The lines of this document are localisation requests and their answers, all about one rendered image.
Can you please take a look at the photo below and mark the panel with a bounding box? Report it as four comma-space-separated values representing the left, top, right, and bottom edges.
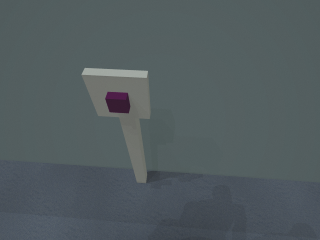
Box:
81, 68, 151, 183

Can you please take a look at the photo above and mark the button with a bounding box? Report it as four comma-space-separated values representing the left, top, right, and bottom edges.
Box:
105, 92, 131, 114

